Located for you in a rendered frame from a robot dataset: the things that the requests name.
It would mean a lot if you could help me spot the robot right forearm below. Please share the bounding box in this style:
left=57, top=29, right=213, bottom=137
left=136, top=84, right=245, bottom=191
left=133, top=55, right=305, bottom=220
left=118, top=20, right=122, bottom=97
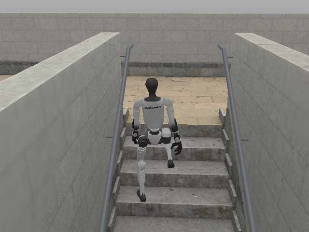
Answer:
left=170, top=118, right=181, bottom=143

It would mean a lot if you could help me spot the left robot hand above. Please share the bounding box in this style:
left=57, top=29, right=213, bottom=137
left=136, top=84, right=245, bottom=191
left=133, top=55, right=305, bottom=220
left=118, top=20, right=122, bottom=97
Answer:
left=132, top=134, right=141, bottom=144

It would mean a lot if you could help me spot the robot left foot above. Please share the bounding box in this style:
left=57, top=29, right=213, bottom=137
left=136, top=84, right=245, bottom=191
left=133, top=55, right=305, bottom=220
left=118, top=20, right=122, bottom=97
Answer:
left=137, top=189, right=146, bottom=202

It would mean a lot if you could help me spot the right robot upper arm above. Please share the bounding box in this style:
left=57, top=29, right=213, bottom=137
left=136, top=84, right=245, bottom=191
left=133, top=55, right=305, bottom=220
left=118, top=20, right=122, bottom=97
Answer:
left=163, top=98, right=175, bottom=125

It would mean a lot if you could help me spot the robot left forearm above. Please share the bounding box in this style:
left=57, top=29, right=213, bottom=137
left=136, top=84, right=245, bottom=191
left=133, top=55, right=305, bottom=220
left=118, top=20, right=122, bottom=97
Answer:
left=132, top=119, right=139, bottom=137

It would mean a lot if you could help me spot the right robot hand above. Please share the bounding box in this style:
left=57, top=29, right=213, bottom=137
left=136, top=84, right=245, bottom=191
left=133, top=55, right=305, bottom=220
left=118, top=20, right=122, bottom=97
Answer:
left=171, top=141, right=182, bottom=155

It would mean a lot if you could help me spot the robot left shin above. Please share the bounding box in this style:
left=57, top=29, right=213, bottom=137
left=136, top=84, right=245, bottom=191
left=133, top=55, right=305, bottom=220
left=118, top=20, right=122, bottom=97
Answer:
left=137, top=162, right=145, bottom=196

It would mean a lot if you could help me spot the left robot upper arm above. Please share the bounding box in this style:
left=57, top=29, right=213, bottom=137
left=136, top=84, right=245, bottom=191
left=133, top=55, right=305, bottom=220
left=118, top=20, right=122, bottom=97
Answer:
left=133, top=99, right=142, bottom=126

